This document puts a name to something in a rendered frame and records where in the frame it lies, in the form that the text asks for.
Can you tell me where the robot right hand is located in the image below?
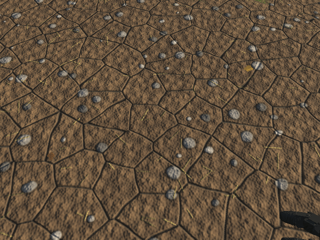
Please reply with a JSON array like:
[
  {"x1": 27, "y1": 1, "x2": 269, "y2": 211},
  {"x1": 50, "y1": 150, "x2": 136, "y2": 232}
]
[{"x1": 279, "y1": 211, "x2": 320, "y2": 240}]

